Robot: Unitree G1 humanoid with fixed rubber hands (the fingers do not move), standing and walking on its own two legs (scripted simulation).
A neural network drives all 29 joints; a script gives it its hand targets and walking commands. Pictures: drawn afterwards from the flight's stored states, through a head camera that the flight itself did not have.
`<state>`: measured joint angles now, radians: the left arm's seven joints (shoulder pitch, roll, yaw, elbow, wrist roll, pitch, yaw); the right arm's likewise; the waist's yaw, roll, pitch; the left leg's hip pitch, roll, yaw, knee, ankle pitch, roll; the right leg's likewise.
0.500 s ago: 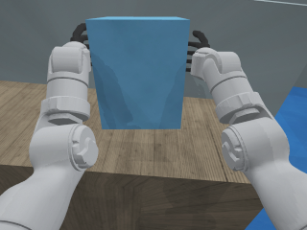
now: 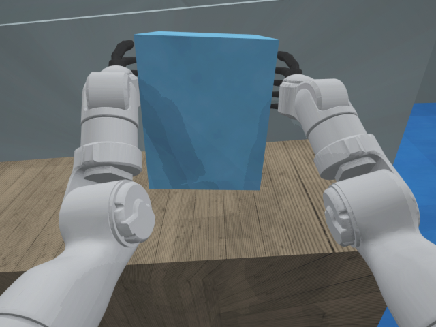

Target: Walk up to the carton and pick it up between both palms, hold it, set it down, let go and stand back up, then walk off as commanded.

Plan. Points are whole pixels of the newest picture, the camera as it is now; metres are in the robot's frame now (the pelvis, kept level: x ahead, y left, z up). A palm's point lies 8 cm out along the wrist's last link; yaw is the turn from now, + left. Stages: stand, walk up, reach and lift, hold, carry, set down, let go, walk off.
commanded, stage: hold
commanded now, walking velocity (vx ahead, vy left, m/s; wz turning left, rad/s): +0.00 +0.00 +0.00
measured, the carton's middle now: (206, 105) +0.43 -0.01 +0.29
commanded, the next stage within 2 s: none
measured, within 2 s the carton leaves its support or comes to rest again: neither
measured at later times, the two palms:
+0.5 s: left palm (98, 120) +0.36 +0.17 +0.31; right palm (261, 97) +0.37 -0.11 +0.31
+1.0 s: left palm (109, 92) +0.37 +0.14 +0.35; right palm (277, 85) +0.37 -0.14 +0.33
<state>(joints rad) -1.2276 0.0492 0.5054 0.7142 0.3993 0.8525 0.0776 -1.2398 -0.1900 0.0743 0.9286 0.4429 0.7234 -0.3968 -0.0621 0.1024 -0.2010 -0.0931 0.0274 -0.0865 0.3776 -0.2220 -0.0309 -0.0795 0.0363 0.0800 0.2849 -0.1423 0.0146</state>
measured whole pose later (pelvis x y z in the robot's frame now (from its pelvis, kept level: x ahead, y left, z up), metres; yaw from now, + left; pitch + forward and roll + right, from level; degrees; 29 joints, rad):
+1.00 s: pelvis -0.01 -0.01 +0.00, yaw +2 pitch -2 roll -2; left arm -1.29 0.12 0.46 0.83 0.36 0.83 0.05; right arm -1.30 -0.17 0.03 0.97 0.40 0.73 -0.42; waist -0.07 0.03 -0.19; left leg -0.15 0.04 -0.13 0.38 -0.20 -0.05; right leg -0.11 0.05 0.04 0.28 -0.13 -0.01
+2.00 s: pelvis -0.01 -0.02 +0.00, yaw +4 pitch -2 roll -2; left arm -1.17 0.10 0.42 0.69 0.33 0.86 0.07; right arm -1.20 -0.12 0.01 0.86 0.40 0.72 -0.48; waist -0.08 0.02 -0.20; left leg -0.16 0.04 -0.15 0.39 -0.20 -0.06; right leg -0.10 0.05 0.01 0.27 -0.14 -0.01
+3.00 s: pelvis -0.01 -0.01 +0.00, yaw +5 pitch -3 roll -2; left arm -1.29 0.14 0.45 0.80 0.38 0.86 0.02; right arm -1.29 -0.12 -0.06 0.92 0.35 0.74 -0.46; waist -0.10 0.00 -0.19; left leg -0.16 0.03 -0.15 0.40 -0.20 -0.05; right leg -0.10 0.04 0.01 0.28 -0.14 -0.01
